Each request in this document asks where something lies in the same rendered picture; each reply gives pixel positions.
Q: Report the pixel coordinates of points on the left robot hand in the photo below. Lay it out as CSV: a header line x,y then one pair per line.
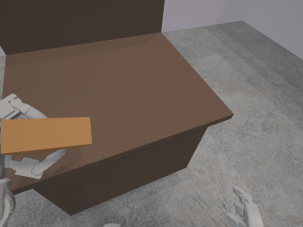
x,y
12,107

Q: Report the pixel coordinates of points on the robot left forearm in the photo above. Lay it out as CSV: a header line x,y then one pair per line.
x,y
7,202

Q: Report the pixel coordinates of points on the table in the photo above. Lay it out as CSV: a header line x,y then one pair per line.
x,y
107,60

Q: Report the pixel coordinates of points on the sponge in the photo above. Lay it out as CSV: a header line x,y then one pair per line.
x,y
40,135

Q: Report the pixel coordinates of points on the right robot hand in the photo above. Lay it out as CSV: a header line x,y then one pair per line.
x,y
249,213

